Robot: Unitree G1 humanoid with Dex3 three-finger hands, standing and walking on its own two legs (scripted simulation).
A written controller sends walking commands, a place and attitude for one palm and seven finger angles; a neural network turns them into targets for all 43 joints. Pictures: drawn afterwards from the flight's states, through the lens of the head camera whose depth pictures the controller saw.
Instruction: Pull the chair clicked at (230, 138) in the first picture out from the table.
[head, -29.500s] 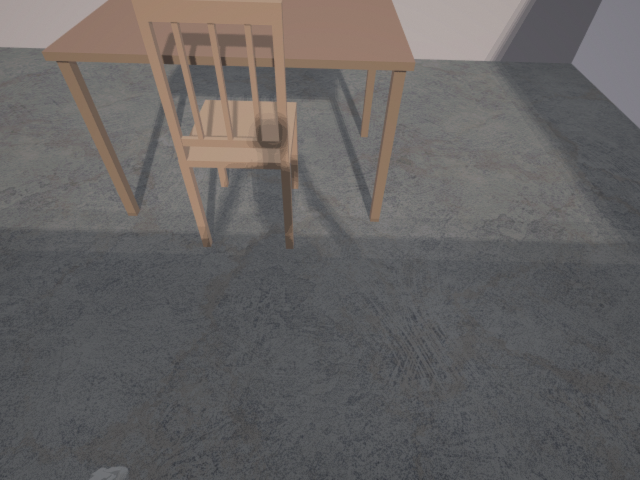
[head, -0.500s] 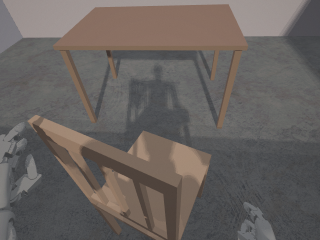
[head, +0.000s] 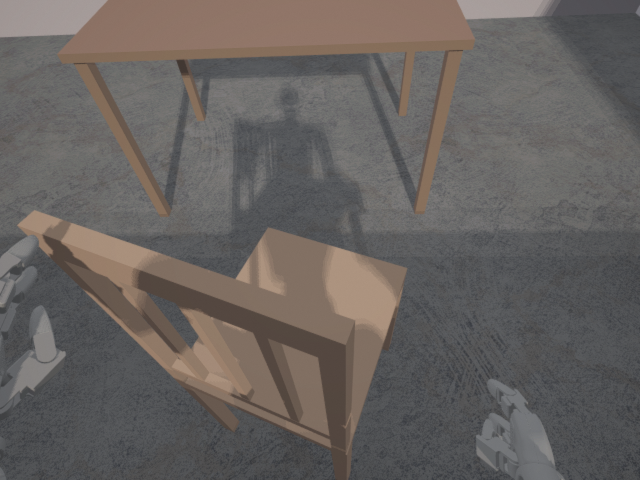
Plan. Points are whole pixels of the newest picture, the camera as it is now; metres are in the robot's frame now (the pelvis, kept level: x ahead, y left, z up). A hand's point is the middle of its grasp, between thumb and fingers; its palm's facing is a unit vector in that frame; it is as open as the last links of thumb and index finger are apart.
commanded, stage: step back with the hand held close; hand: left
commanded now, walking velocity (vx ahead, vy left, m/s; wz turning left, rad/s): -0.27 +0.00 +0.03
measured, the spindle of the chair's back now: (224, 357) +0.29 +0.17 -0.06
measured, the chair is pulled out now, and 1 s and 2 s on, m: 0.75 0.75 0.75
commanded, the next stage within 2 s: stop stepping back and stand still in 1.46 s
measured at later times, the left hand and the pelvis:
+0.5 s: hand out of the picture +0.13 +0.28 +0.16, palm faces +0.45 -0.75 -0.48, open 7.4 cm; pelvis -0.07 +0.01 -0.01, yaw +1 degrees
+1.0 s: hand out of the picture +0.11 +0.27 +0.17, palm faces +0.47 -0.72 -0.51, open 7.4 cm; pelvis -0.09 +0.00 -0.02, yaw +2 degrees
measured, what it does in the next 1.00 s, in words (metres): shifts its weight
